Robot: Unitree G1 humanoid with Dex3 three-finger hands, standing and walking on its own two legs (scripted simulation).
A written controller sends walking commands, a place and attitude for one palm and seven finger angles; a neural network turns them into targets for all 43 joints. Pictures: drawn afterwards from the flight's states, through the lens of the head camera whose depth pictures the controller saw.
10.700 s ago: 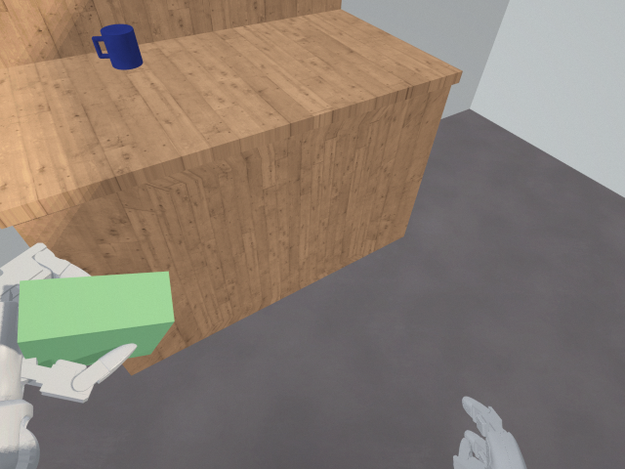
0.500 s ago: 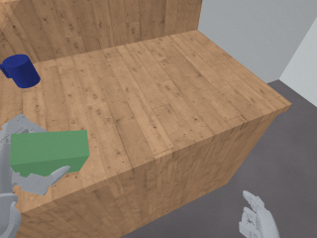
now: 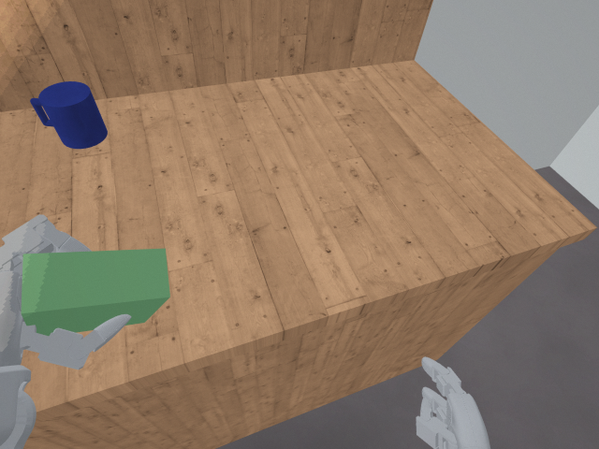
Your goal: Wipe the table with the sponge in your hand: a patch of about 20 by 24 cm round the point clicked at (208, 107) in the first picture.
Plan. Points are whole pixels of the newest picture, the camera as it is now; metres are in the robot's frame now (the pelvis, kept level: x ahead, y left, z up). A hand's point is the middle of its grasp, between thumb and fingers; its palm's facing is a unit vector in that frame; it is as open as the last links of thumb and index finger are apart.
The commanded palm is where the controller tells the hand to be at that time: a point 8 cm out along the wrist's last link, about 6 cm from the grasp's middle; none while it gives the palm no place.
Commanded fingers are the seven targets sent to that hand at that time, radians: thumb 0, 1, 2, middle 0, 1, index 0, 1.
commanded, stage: come to a stop and stand still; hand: left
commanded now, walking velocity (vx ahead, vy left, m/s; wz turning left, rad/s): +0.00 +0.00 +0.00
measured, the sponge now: (115, 293) +0.23 +0.23 +0.13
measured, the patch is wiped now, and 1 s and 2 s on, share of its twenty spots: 0.00 0.00 0.00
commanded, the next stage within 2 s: look again from close up in 0.50 s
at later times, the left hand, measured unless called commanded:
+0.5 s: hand (103, 275) +0.24 +0.24 +0.14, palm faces +0.36 -0.85 -0.38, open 9.2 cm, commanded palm +0.18 +0.27 +0.18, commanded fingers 0.00 0.10 1.30 -1.20 -1.60 -1.20 -1.60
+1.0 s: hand (97, 281) +0.23 +0.23 +0.16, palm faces +0.37 -0.85 -0.37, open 9.2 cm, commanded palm +0.17 +0.27 +0.18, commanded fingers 0.00 0.10 1.30 -1.20 -1.60 -1.20 -1.60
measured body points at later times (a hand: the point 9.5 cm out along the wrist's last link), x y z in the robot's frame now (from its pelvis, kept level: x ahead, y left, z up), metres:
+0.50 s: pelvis +0.02 -0.01 +0.00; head +0.06 +0.01 +0.45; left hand +0.22 +0.28 +0.17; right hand +0.21 -0.24 -0.07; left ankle +0.05 +0.08 -0.74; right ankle -0.01 -0.15 -0.74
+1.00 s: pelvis +0.01 -0.01 +0.00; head +0.04 +0.01 +0.45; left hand +0.20 +0.28 +0.18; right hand +0.20 -0.24 -0.07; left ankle +0.05 +0.08 -0.74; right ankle -0.01 -0.15 -0.74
